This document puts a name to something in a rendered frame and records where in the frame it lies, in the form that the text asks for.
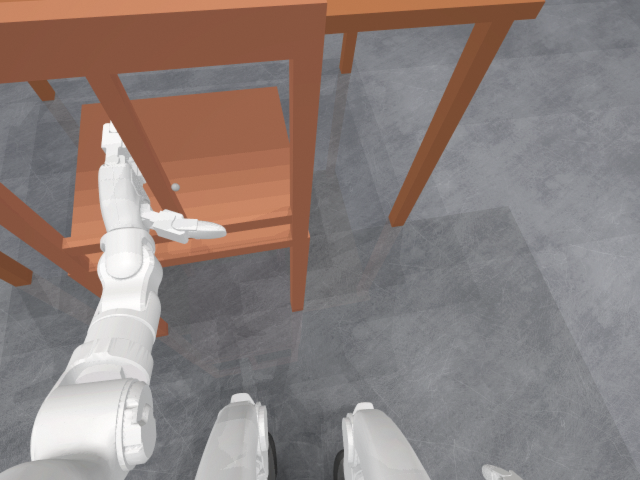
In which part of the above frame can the chair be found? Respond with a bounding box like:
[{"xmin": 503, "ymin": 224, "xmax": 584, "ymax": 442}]
[{"xmin": 0, "ymin": 0, "xmax": 327, "ymax": 337}]

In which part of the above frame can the left robot upper arm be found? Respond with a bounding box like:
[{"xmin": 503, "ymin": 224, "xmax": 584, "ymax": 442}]
[{"xmin": 0, "ymin": 378, "xmax": 156, "ymax": 480}]

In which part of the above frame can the right robot shin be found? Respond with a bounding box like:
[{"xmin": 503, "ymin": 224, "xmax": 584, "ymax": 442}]
[{"xmin": 344, "ymin": 402, "xmax": 374, "ymax": 480}]

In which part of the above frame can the right robot thigh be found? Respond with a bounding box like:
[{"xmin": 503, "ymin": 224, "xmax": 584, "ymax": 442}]
[{"xmin": 342, "ymin": 409, "xmax": 430, "ymax": 480}]

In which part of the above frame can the robot left forearm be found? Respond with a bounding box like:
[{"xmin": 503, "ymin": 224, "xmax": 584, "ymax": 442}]
[{"xmin": 30, "ymin": 227, "xmax": 163, "ymax": 461}]

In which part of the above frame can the robot left hand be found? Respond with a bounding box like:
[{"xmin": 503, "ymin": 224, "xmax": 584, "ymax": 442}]
[{"xmin": 98, "ymin": 120, "xmax": 227, "ymax": 244}]

